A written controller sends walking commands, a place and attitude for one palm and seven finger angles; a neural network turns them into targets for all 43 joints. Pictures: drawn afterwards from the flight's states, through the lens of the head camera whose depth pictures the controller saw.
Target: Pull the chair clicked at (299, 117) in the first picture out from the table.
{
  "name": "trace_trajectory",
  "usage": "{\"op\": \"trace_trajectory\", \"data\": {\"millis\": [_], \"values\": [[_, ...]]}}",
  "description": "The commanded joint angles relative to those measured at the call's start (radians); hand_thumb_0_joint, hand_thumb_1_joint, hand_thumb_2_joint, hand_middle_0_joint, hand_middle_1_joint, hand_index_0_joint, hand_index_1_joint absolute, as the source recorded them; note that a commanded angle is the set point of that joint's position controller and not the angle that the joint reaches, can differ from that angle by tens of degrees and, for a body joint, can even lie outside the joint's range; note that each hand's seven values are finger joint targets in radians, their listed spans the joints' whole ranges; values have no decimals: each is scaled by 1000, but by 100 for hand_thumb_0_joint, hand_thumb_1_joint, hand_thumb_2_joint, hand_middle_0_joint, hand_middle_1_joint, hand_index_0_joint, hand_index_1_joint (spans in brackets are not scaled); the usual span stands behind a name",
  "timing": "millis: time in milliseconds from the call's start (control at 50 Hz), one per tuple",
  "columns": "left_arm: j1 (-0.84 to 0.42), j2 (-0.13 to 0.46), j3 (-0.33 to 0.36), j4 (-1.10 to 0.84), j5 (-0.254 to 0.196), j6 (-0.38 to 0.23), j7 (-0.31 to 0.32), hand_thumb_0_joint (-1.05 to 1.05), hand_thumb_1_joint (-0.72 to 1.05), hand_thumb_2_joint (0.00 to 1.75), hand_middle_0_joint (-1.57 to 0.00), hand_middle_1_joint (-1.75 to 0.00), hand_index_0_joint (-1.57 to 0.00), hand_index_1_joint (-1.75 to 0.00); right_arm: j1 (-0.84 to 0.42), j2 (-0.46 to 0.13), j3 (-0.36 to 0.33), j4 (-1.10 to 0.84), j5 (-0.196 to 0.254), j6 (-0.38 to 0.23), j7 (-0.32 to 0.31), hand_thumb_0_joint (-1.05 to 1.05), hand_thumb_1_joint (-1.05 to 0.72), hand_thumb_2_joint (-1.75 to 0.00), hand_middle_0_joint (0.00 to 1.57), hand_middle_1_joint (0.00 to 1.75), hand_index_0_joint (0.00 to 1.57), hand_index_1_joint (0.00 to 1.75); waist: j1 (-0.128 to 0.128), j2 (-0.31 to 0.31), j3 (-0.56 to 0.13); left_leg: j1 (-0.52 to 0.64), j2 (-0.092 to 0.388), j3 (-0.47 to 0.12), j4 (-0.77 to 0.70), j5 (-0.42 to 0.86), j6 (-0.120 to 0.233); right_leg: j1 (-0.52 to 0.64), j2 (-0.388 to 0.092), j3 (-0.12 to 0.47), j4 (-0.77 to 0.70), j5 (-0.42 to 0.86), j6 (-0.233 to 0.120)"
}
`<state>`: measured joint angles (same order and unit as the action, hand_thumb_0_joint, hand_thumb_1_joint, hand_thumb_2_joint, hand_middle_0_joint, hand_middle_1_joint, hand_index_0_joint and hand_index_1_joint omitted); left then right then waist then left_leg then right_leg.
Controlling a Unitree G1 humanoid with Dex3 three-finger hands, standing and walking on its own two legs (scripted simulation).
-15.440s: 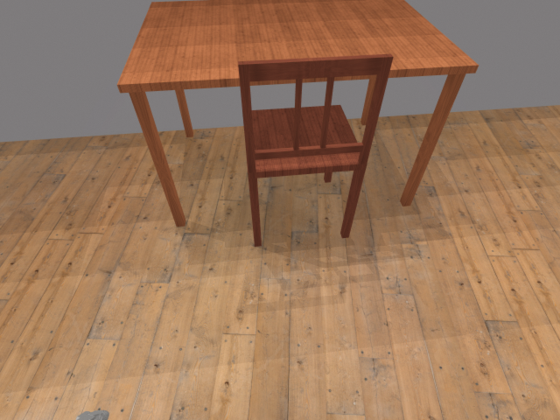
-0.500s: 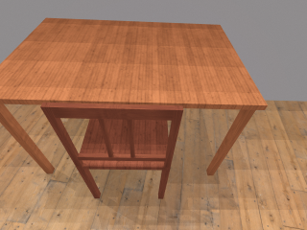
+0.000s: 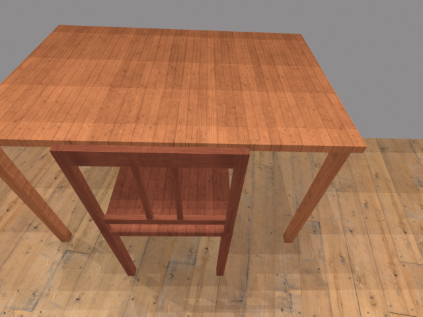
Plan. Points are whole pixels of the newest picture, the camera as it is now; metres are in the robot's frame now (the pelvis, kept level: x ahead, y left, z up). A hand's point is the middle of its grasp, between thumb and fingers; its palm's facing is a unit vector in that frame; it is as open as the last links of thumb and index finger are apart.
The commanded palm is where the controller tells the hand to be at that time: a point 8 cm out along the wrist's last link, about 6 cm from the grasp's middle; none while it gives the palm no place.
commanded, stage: look again from close up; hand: left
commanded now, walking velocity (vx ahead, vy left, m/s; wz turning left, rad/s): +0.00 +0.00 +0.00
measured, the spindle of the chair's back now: (143, 194) +0.43 +0.21 -0.12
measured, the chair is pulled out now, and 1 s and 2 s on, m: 0.00 0.00 0.00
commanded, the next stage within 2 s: none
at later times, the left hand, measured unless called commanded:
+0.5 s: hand out of the picture -0.02 +0.15 -0.18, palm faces +0.05 -0.99 -0.15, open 7.3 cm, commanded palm none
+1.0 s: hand out of the picture -0.02 +0.14 -0.18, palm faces +0.05 -0.99 -0.15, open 7.3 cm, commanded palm none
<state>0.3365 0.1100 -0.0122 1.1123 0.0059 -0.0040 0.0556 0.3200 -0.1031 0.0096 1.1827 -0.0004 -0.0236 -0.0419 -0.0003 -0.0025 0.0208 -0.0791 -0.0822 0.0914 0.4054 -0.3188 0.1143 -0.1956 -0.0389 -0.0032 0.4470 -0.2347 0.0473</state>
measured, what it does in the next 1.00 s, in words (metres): stands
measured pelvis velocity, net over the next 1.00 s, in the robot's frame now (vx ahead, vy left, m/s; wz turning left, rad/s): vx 0.01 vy -0.01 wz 0.00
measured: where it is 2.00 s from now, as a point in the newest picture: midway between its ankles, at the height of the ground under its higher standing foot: outside the picture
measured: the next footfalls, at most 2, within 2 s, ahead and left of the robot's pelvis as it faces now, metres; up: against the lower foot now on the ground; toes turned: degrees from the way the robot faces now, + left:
none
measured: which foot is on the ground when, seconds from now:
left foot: down 0.00-1.00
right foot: down 0.00-1.00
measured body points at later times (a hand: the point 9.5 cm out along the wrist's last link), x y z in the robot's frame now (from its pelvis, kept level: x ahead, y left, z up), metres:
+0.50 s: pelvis +0.00 +0.00 +0.00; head +0.01 +0.01 +0.45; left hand -0.02 +0.20 -0.17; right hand -0.03 -0.21 -0.16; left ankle -0.06 +0.04 -0.74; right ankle +0.00 -0.15 -0.74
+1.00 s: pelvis +0.01 -0.01 +0.00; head +0.01 +0.00 +0.45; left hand -0.02 +0.19 -0.16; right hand -0.04 -0.21 -0.16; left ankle -0.06 +0.04 -0.74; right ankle +0.00 -0.15 -0.74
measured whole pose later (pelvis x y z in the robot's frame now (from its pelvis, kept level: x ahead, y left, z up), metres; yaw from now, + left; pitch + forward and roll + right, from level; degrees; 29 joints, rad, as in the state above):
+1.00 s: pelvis +0.01 -0.01 +0.00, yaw +0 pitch -1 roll -1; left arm 0.35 0.10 -0.01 1.13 0.00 0.00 0.05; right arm 0.35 -0.09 0.02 1.19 0.00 -0.03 -0.05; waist 0.00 0.00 0.00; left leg -0.06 -0.07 0.09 0.39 -0.32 0.10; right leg -0.19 -0.03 -0.01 0.44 -0.24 0.03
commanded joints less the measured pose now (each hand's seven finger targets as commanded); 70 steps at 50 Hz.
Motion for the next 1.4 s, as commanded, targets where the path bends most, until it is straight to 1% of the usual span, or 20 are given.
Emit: {"op": "trace_trajectory", "data": {"millis": [0, 100, 180, 320, 360, 440, 520, 600, 660, 720, 820, 880, 900, 940, 1020, 1160, 1220, 1280, 1320, 1380], "values": [[90, 70, 14, -11, 2, -7, 10, 0, 90, 90, -20, -30, -20, -30, 96, -85, -13, -4, -1, -11, -5, 0, -90, -90, 20, 30, 20, 30, 0, 21, 76, -49, 194, -166, -88, 379, -63, -16, -60, 56, -27, 182, -62], [89, 68, 15, -8, 2, -6, 10, 0, 90, 90, -20, -30, -20, -30, 102, -87, -13, -2, 0, -12, -7, 0, -90, -90, 20, 30, 20, 30, -1, 25, 68, -31, 199, -167, -88, 422, -67, -16, -56, 48, -21, 181, -60], [91, 68, 14, -8, 3, -7, 10, 0, 90, 90, -20, -30, -20, -30, 102, -85, -12, -2, 0, -11, -6, 0, -90, -90, 20, 30, 20, 30, 0, 2, 80, -48, 196, -168, -88, 384, -63, -13, -56, 53, -31, 176, -61], [89, 70, 14, -5, 1, -6, 10, 0, 90, 90, -20, -30, -20, -30, 113, -84, -10, 4, 0, -10, -8, 0, -90, -90, 20, 30, 20, 30, -3, 14, 78, -40, 197, -167, -90, 421, -68, -9, -54, 50, -24, 183, -61], [91, 68, 13, -4, 0, -5, 9, 0, 90, 90, -20, -30, -20, -30, 107, -83, -10, 2, 0, -11, -7, 0, -90, -90, 20, 30, 20, 30, 0, 26, 87, -54, 196, -171, -98, 374, -64, -14, -54, 51, -33, 158, -61], [89, 69, 12, -4, 0, -5, 8, 0, 90, 90, -20, -30, -20, -30, 116, -80, -9, 3, 1, -11, -7, 0, -90, -90, 20, 30, 20, 30, 0, 21, 87, -59, 197, -172, -100, 368, -62, -11, -52, 51, -36, 155, -60], [96, 64, 13, -1, 0, -6, 9, 0, 90, 90, -20, -30, -20, -30, 123, -78, -8, 6, 1, -13, -10, 0, -90, -90, 20, 30, 20, 30, -1, 26, 71, -35, 199, -170, -93, 431, -68, -10, -53, 47, -28, 179, -61], [96, 63, 13, 2, -1, -6, 9, 0, 90, 90, -20, -30, -20, -30, 127, -77, -8, 8, 0, -12, -10, 0, -90, -90, 20, 30, 20, 30, -2, 9, 79, -42, 199, -168, -95, 404, -67, -12, -53, 50, -31, 171, -62], [97, 62, 12, 2, 0, -5, 9, 0, 90, 90, -20, -30, -20, -30, 125, -75, -7, 7, 0, -11, -9, 0, -90, -90, 20, 30, 20, 30, -1, 32, 92, -52, 198, -168, -102, 379, -66, -20, -49, 52, -34, 156, -62], [96, 61, 14, 2, 0, -6, 9, 0, 90, 90, -20, -30, -20, -30, 137, -75, -7, 10, 1, -13, -11, 0, -90, -90, 20, 30, 20, 30, -4, 23, 70, -31, 200, -167, -93, 438, -70, -11, -48, 48, -26, 178, -62], [97, 58, 14, 5, -1, -5, 9, 0, 90, 90, -20, -30, -20, -30, 142, -73, -6, 12, 0, -13, -13, 0, -90, -90, 20, 30, 20, 30, -4, 21, 74, -28, 201, -167, -95, 445, -72, -17, -47, 47, -25, 175, -63], [96, 59, 13, 5, 0, -4, 8, 0, 90, 90, -20, -30, -20, -30, 136, -69, -5, 12, 1, -11, -10, 0, -90, -90, 20, 30, 20, 30, -2, 18, 102, -60, 199, -166, -105, 368, -68, -24, -48, 52, -38, 148, -62], [101, 58, 13, 6, 0, -6, 8, 0, 90, 90, -20, -30, -20, -30, 137, -67, -5, 12, 0, -12, -9, 0, -90, -90, 20, 30, 20, 30, 0, 0, 90, -56, 197, -165, -100, 365, -65, -16, -50, 57, -38, 166, -65], [101, 62, 11, 6, -2, -7, 8, 0, 90, 90, -20, -30, -20, -30, 136, -69, -6, 12, 0, -12, -9, 0, -90, -90, 20, 30, 20, 30, 0, 12, 90, -58, 196, -164, -103, 344, -61, -17, -49, 60, -40, 157, -66], [107, 58, 14, 5, -1, -10, 9, 0, 90, 90, -20, -30, -20, -30, 140, -64, -4, 16, 0, -15, -10, 0, -90, -90, 20, 30, 20, 30, -1, 3, 74, -44, 195, -160, -90, 381, -63, -11, -53, 61, -36, 193, -69], [109, 60, 12, 6, 0, -10, 8, 0, 90, 90, -20, -30, -20, -30, 133, -60, -5, 15, 1, -14, -9, 0, -90, -90, 20, 30, 20, 30, -1, 14, 86, -54, 193, -155, -94, 329, -60, -22, -52, 69, -47, 175, -70], [107, 56, 12, 8, -1, -11, 8, 0, 90, 90, -20, -30, -20, -30, 143, -60, -4, 18, 0, -16, -11, 0, -90, -90, 20, 30, 20, 30, -5, 22, 74, -39, 196, -154, -90, 389, -63, -16, -50, 66, -35, 203, -71], [109, 58, 12, 8, 0, -11, 8, 0, 90, 90, -20, -30, -20, -30, 139, -58, -4, 20, 1, -15, -11, 0, -90, -90, 20, 30, 20, 30, -3, 22, 85, -50, 195, -152, -89, 363, -63, -20, -50, 69, -43, 192, -72], [113, 57, 13, 9, -1, -12, 8, 0, 90, 90, -20, -30, -20, -30, 140, -58, -3, 19, 1, -16, -12, 0, -90, -90, 20, 30, 20, 30, -4, 19, 66, -35, 196, -151, -85, 386, -64, -10, -51, 68, -38, 213, -74], [112, 56, 12, 8, 0, -11, 8, 0, 90, 90, -20, -30, -20, -30, 137, -57, -3, 18, 1, -15, -10, 0, -90, -90, 20, 30, 20, 30, -2, 16, 90, -52, 195, -153, -92, 344, -61, -24, -51, 68, -47, 185, -72]]}}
